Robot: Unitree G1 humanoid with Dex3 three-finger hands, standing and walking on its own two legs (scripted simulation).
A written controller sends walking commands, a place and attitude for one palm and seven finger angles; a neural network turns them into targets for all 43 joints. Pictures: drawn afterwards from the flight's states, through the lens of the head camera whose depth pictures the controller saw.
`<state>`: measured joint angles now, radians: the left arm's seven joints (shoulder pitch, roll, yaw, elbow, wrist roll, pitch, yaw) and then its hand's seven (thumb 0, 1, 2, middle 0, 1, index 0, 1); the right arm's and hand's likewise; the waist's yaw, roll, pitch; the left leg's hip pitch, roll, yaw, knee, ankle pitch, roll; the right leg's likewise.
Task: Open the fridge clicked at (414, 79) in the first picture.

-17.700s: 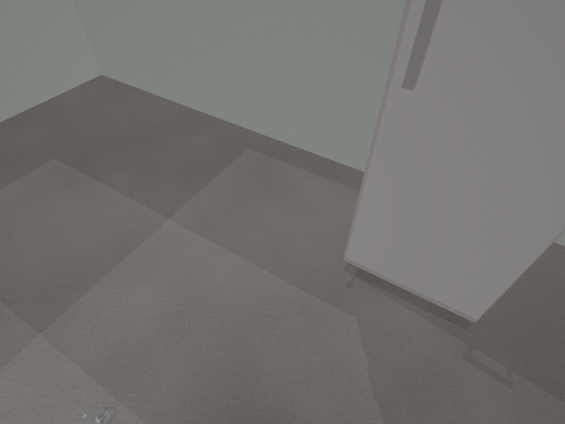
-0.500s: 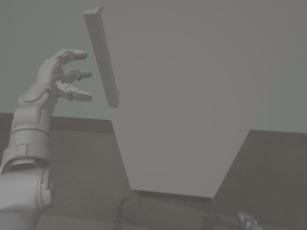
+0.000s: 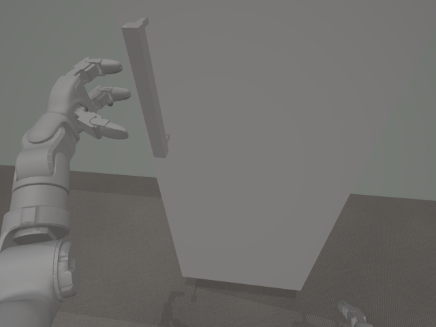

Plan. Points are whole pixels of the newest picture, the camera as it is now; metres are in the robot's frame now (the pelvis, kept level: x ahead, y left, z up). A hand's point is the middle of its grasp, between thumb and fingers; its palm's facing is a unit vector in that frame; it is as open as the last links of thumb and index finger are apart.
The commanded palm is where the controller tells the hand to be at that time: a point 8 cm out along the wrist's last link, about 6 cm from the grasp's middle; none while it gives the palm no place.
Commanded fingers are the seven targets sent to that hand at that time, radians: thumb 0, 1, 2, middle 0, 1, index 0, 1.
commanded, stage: move the hooked fingers beside the handle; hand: left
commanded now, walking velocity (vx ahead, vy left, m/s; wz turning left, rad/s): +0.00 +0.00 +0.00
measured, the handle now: (153, 95) +0.47 +0.15 +0.23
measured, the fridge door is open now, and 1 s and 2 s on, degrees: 0 0 0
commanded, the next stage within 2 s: feel for the door with the fingertips in 1.00 s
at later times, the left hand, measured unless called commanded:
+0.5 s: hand (109, 117) +0.42 +0.23 +0.21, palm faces -0.01 -1.00 -0.02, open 14.0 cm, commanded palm +0.39 +0.27 +0.23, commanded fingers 0.00 -0.50 0.30 -0.30 -1.20 -0.30 -1.20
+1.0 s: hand (116, 103) +0.42 +0.20 +0.24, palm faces -0.06 -1.00 -0.02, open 14.0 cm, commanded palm +0.40 +0.26 +0.23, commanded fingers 0.00 -0.50 0.30 -0.30 -1.20 -0.30 -1.20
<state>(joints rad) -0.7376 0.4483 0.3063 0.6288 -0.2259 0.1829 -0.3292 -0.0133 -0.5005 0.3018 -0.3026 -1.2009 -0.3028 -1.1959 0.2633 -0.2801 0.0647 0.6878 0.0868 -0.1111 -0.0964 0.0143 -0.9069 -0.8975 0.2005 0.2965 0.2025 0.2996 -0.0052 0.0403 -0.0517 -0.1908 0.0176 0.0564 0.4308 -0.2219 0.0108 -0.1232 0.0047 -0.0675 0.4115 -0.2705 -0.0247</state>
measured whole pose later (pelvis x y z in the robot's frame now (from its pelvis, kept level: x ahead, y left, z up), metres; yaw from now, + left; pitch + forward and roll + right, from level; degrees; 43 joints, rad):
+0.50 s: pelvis +0.00 +0.01 +0.00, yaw -1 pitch +1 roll +0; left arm -0.74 0.51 0.33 0.78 -0.20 0.19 -0.35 -0.01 -0.50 0.30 -0.30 -1.20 -0.30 -1.20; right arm 0.30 -0.30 0.05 0.66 0.09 -0.09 -0.09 0.01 -0.91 -0.90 0.20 0.30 0.20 0.30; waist -0.03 0.05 -0.05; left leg -0.24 0.02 0.07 0.44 -0.23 0.02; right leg -0.17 0.00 -0.05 0.42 -0.27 -0.02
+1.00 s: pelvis +0.01 +0.01 +0.00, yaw +0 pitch +0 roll +0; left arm -0.74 0.43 0.29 0.62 -0.22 0.17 -0.32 -0.01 -0.50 0.30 -0.30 -1.20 -0.30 -1.20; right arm 0.28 -0.27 0.06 0.68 0.08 -0.10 -0.09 0.01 -0.91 -0.90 0.20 0.30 0.20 0.30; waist -0.01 0.03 -0.04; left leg -0.20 0.01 0.07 0.43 -0.24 0.02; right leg -0.13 0.00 -0.06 0.41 -0.28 -0.01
